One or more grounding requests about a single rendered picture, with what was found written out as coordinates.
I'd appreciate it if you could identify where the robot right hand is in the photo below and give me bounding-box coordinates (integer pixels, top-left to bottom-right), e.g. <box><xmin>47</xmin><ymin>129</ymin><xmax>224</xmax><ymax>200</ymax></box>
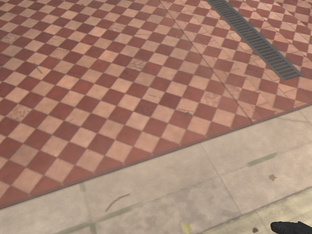
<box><xmin>270</xmin><ymin>221</ymin><xmax>312</xmax><ymax>234</ymax></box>

